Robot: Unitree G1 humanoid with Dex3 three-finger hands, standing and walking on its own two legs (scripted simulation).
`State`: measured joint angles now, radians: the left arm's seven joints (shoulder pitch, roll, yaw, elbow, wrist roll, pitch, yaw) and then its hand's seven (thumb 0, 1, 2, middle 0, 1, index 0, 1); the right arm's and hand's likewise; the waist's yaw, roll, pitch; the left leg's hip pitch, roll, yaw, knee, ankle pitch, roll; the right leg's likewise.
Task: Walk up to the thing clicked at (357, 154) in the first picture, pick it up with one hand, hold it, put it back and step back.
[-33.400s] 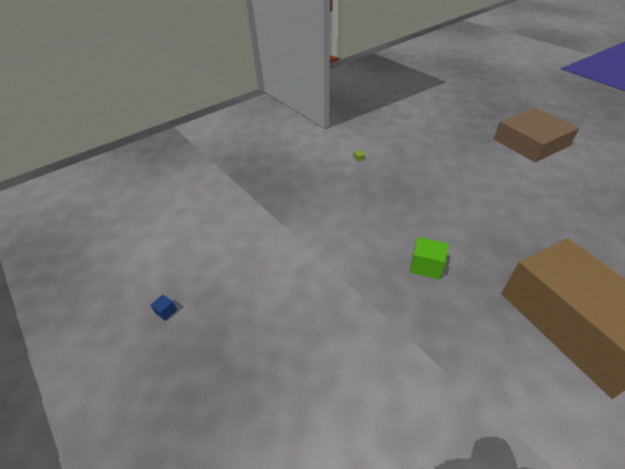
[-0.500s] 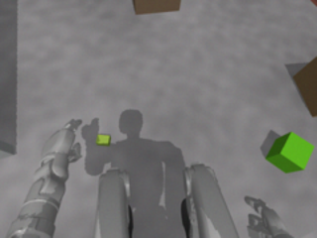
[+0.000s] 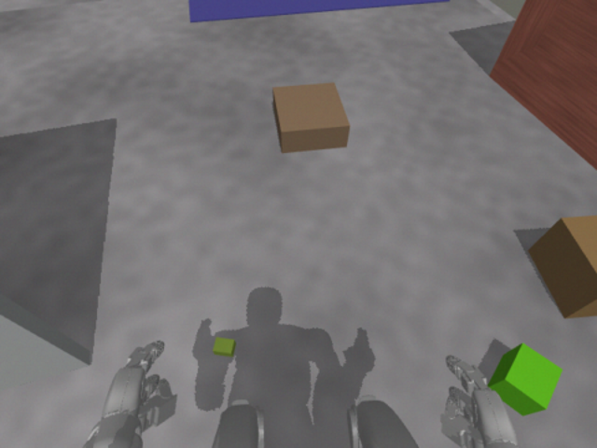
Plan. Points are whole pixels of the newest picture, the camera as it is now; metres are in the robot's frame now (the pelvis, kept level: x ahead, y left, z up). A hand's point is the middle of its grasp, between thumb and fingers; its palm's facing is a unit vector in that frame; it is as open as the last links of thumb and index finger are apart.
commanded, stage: home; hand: left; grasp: from above
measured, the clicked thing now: (224, 347) +0.47 +0.21 -0.61
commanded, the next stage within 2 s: none
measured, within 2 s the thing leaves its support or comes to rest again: neither
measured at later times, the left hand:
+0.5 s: hand (134, 422) +0.19 +0.19 +0.04, palm faces +0.09 -0.98 -0.19, open 7.4 cm
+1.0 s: hand (138, 416) +0.20 +0.19 +0.04, palm faces +0.08 -0.98 -0.20, open 7.4 cm
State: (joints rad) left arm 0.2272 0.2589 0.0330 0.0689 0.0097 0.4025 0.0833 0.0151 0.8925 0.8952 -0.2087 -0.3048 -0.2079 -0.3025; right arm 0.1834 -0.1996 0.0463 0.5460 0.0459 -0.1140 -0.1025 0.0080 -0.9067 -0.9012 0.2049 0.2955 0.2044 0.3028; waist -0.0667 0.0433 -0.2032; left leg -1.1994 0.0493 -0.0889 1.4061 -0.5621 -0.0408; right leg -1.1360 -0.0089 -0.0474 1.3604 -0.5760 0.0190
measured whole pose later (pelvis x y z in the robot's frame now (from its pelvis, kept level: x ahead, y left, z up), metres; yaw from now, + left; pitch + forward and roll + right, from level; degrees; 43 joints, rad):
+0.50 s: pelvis +0.04 +0.00 +0.08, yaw +2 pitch +10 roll -3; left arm 0.52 0.21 0.04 -0.14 -0.06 0.48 0.02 0.01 0.90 0.90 -0.20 -0.30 -0.20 -0.30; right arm 0.29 -0.22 0.03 0.51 0.01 -0.24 -0.19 0.01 -0.91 -0.90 0.20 0.30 0.20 0.30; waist -0.05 0.05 -0.19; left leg -0.72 0.04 -0.07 1.02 -0.48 -0.03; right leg -0.65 -0.02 -0.05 0.96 -0.48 0.03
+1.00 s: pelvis +0.04 +0.00 +0.08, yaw +2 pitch +10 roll -3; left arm 0.50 0.22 0.04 -0.13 -0.05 0.46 0.02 0.02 0.90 0.90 -0.20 -0.30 -0.20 -0.30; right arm 0.30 -0.22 0.04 0.55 0.01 -0.25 -0.19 0.01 -0.90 -0.90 0.21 0.30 0.21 0.30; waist -0.04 0.04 -0.17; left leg -0.71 0.05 -0.07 1.02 -0.48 -0.03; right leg -0.64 -0.02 -0.05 0.96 -0.48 0.03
